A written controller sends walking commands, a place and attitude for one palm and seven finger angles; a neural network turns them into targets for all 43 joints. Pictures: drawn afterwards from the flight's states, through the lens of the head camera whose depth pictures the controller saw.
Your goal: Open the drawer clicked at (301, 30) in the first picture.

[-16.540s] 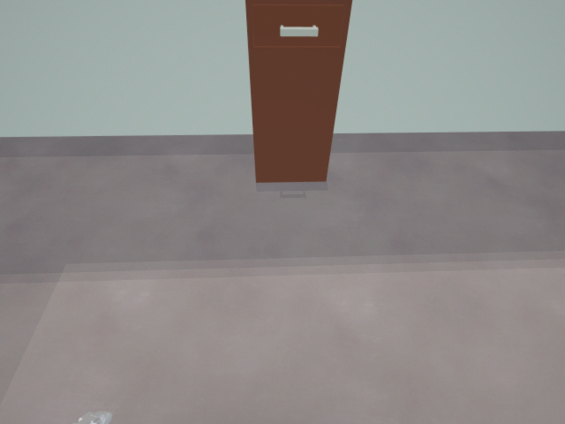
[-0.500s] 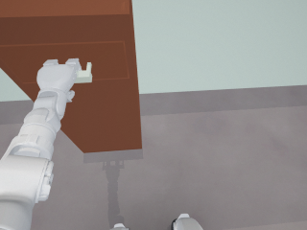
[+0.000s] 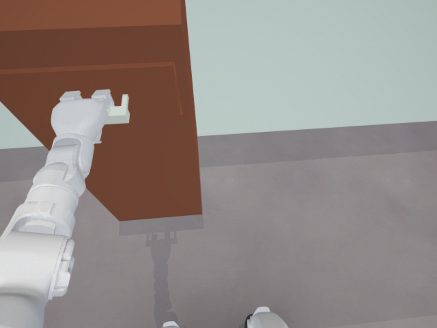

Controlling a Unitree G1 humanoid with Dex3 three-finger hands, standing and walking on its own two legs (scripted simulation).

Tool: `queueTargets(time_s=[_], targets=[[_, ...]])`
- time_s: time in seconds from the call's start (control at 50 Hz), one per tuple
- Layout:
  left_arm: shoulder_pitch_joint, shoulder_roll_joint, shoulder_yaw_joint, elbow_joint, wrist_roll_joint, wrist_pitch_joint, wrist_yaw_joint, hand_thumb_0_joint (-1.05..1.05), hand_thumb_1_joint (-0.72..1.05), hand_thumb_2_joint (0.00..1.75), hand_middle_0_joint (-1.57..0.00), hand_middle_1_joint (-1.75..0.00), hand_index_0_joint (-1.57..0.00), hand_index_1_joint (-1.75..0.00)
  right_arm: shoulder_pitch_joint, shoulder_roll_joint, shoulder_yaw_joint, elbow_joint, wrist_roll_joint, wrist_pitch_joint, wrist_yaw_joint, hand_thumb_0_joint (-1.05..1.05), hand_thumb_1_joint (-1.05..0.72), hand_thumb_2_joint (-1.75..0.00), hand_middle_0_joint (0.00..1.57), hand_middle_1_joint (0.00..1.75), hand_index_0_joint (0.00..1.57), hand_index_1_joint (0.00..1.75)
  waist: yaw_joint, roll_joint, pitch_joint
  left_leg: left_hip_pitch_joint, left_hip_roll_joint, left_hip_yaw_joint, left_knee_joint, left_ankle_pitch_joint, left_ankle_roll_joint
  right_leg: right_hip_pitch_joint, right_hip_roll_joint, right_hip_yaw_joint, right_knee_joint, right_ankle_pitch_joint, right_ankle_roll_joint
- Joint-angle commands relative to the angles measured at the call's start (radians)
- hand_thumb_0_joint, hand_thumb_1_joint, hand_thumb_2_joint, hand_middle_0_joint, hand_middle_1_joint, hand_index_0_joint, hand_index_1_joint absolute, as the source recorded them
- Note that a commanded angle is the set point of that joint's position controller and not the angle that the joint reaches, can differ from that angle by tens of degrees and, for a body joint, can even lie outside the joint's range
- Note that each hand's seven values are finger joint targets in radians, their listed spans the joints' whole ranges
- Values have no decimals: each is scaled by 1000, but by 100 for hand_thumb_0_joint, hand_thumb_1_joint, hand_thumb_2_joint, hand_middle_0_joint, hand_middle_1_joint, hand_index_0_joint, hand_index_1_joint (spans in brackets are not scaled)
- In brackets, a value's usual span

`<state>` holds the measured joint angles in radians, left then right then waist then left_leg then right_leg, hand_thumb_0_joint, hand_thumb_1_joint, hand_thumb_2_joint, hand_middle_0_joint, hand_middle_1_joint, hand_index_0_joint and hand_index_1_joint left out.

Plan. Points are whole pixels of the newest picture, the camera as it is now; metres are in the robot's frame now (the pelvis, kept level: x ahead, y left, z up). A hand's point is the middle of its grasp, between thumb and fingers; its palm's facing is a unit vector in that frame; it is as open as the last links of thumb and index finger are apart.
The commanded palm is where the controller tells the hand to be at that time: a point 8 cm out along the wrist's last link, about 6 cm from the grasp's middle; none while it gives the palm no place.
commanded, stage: pull the drawer open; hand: left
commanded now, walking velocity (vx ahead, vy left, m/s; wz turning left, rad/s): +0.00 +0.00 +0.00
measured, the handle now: (93, 108) +0.53 +0.23 +0.05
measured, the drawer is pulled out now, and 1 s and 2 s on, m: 0.01 0.14 0.24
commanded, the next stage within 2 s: none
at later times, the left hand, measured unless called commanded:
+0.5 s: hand (89, 161) +0.42 +0.22 +0.02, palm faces -0.02 -0.03 -1.00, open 5.8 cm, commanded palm +0.38 +0.23 +0.08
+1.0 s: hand (83, 196) +0.35 +0.22 +0.02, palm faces -0.02 -0.03 -1.00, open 5.7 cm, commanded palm +0.32 +0.22 +0.08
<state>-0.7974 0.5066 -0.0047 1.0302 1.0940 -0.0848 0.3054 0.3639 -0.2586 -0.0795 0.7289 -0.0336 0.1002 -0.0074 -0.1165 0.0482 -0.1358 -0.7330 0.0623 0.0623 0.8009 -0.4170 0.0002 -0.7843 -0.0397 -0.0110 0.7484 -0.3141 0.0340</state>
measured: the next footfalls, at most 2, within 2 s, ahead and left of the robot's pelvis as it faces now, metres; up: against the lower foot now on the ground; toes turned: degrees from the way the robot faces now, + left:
none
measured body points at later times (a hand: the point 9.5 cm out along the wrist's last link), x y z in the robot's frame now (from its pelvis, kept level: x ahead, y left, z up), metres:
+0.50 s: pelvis +0.01 +0.00 +0.01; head +0.08 -0.02 +0.45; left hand +0.42 +0.22 +0.08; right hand +0.09 -0.27 -0.12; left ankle -0.03 +0.12 -0.70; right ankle +0.01 -0.15 -0.70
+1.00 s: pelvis +0.00 -0.01 +0.02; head +0.05 -0.03 +0.46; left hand +0.35 +0.22 +0.08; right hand +0.13 -0.27 -0.11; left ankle -0.03 +0.12 -0.70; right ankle +0.01 -0.15 -0.70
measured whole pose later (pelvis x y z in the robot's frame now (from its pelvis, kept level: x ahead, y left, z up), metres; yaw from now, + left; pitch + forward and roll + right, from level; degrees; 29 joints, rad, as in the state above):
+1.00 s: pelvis +0.00 -0.01 +0.02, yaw +1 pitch +11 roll +0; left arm -0.28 0.39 -0.07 0.55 1.07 -0.03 0.33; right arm 0.22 -0.24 -0.07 0.67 -0.01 0.08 -0.03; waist -0.01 0.05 -0.10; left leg -0.49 0.05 0.05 0.69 -0.38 -0.02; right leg -0.56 -0.05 -0.02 0.69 -0.31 0.02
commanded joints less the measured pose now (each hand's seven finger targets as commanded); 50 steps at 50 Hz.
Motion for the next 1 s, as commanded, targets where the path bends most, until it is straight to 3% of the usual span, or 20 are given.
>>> queueTargets(time_s=[0.0, 0.04, 0.08, 0.12, 0.14, 0.16, 0.2, 0.34, 0.4, 0.46, 0.5, 0.54, 0.56, 0.72, 0.76, 0.8, 0.84, 0.88, 0.94, 0.98], targets=[[-276, 209, 60, -206, -16, -11, 31, 0, 90, 90, -40, -135, -40, -135, 113, -166, -50, -65, 6, -17, -7, 0, -90, -90, 20, 30, 20, 30, 39, 10, -424, 237, -64, -16, -75, 523, 28, 327, 76, -34, -42, 402, -59], [-222, 239, 95, -218, -19, -10, 34, 0, 90, 90, -40, -135, -40, -135, 102, -168, -52, -69, 6, -12, -6, 0, -90, -90, 20, 30, 20, 30, 56, -11, -435, 234, -67, -10, -78, 530, 31, 360, 75, -27, -44, 419, -62], [-216, 194, 59, -238, -15, -8, 38, 0, 90, 90, -40, -135, -40, -135, 93, -161, -53, -75, 11, -14, -7, 0, -90, -90, 20, 30, 20, 30, 47, -11, -400, 239, -65, -9, -90, 514, 29, 347, 76, -35, -51, 408, -59], [-163, 216, 85, -254, -14, -3, 42, 0, 90, 90, -40, -135, -40, -135, 82, -161, -52, -81, 12, -14, -6, 0, -90, -90, 20, 30, 20, 30, 69, -3, -410, 245, -67, -5, -93, 536, 29, 369, 74, -32, -49, 423, -62], [-169, 218, 87, -281, -13, -5, 45, 0, 90, 90, -40, -135, -40, -135, 79, -162, -54, -83, 11, -12, -6, 0, -90, -90, 20, 30, 20, 30, 68, -9, -431, 258, -65, -10, -93, 565, 29, 380, 73, -30, -47, 437, -63], [-133, 185, 65, -285, -11, 0, 47, 0, 90, 90, -40, -135, -40, -135, 72, -154, -54, -90, 13, -12, -5, 0, -90, -90, 20, 30, 20, 30, 70, 14, -418, 270, -65, -9, -94, 575, 27, 366, 74, -34, -48, 432, -62], [-131, 149, 43, -292, -13, 6, 51, 0, 90, 90, -40, -135, -40, -135, 62, -154, -55, -93, 17, -14, -4, 0, -90, -90, 20, 30, 20, 30, 61, -22, -373, 270, -62, -11, -101, 556, 27, 350, 77, -41, -57, 410, -61], [-37, 153, 62, -409, -18, 21, 62, 0, 90, 90, -40, -135, -40, -135, 19, -147, -55, -120, 20, -17, -5, 0, -90, -90, 20, 30, 20, 30, 84, 1, -409, 314, -66, -8, -108, 616, 27, 407, 72, -33, -63, 462, -64], [11, 128, 51, -429, -25, 32, 63, 0, 90, 90, -40, -135, -40, -135, -1, -144, -52, -129, 25, -21, -5, 0, -90, -90, 20, 30, 20, 30, 84, -25, -356, 314, -65, -7, -121, 591, 27, 401, 73, -40, -74, 447, -61], [49, 129, 52, -476, -24, 37, 65, 0, 90, 90, -40, -135, -40, -135, -21, -141, -51, -138, 27, -23, -7, 0, -90, -90, 20, 30, 20, 30, 89, -4, -360, 331, -67, -9, -125, 593, 25, 411, 73, -39, -76, 445, -62], [98, 125, 61, -496, -31, 43, 66, 0, 90, 90, -40, -135, -40, -135, -36, -138, -48, -146, 28, -25, -8, 0, -90, -90, 20, 30, 20, 30, 100, -23, -354, 327, -70, -5, -132, 576, 25, 430, 73, -39, -80, 445, -63], [64, 104, 39, -532, -26, 42, 69, 0, 90, 90, -40, -135, -40, -135, -49, -139, -47, -148, 28, -28, -12, 0, -90, -90, 20, 30, 20, 30, 88, -28, -339, 334, -69, -10, -137, 564, 24, 421, 72, -43, -85, 426, -64], [86, 92, 30, -556, -24, 43, 72, 0, 90, 90, -40, -135, -40, -135, -54, -133, -48, -153, 29, -31, -11, 0, -90, -90, 20, 30, 20, 30, 95, 2, -347, 350, -69, -9, -138, 574, 23, 417, 71, -42, -84, 425, -64], [160, 58, 11, -634, -27, 61, 78, 0, 90, 90, -40, -135, -40, -135, -100, -127, -43, -161, 28, -45, -17, 0, -90, -90, 20, 30, 20, 30, 102, -18, -316, 369, -72, -11, -155, 528, 20, 424, 71, -45, -98, 391, -67], [203, 67, 22, -649, -30, 63, 77, 0, 90, 90, -40, -135, -40, -135, -112, -126, -40, -165, 26, -47, -21, 0, -90, -90, 20, 30, 20, 30, 112, -20, -322, 368, -75, -7, -158, 524, 20, 444, 69, -43, -98, 399, -67], [228, 61, 20, -647, -34, 65, 74, 0, 90, 90, -40, -135, -40, -135, -127, -124, -37, -167, 26, -51, -24, 0, -90, -90, 20, 30, 20, 30, 114, -31, -285, 352, -79, -5, -165, 484, 20, 444, 69, -42, -106, 386, -66], [239, 99, 58, -672, -37, 58, 73, 0, 90, 90, -40, -135, -40, -135, -139, -128, -35, -170, 26, -53, -30, 0, -90, -90, 20, 30, 20, 30, 124, -45, -291, 344, -81, -5, -176, 459, 20, 467, 67, -38, -110, 370, -69], [234, 51, 11, -685, -37, 56, 73, 0, 90, 90, -40, -135, -40, -135, -150, -120, -31, -173, 28, -59, -30, 0, -90, -90, 20, 30, 20, 30, 116, -27, -262, 345, -83, -4, -179, 428, 20, 443, 67, -40, -113, 350, -68], [270, 104, 65, -694, -31, 51, 78, 0, 90, 90, -40, -135, -40, -135, -159, -124, -32, -172, 24, -64, -37, 0, -90, -90, 20, 30, 20, 30, 133, -40, -279, 344, -86, -1, -181, 426, 20, 469, 67, -35, -114, 349, -70], [288, 58, 26, -712, -36, 51, 76, 0, 90, 90, -40, -135, -40, -135, -169, -116, -30, -174, 25, -70, -36, 0, -90, -90, 20, 30, 20, 30, 126, -37, -264, 347, -86, 2, -184, 412, 19, 460, 64, -36, -117, 348, -67]])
